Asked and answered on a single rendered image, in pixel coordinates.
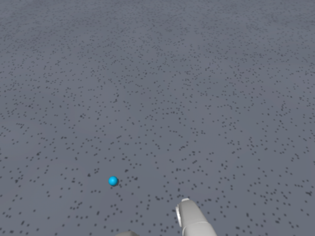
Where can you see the ball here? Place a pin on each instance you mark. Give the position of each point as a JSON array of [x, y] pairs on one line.
[[113, 180]]

